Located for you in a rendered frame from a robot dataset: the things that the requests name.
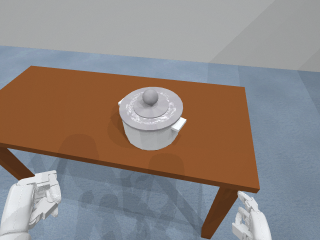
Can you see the lid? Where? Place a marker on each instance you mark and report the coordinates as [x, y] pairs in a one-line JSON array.
[[140, 116]]

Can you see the knob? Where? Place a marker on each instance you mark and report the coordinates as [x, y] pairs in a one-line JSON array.
[[150, 96]]

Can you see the robot right hand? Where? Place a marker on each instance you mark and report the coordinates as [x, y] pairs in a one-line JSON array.
[[256, 226]]

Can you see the pot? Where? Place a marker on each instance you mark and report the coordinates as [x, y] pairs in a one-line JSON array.
[[156, 140]]

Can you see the robot left hand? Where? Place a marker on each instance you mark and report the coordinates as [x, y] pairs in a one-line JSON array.
[[43, 190]]

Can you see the table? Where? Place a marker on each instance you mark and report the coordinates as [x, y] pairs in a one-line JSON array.
[[74, 114]]

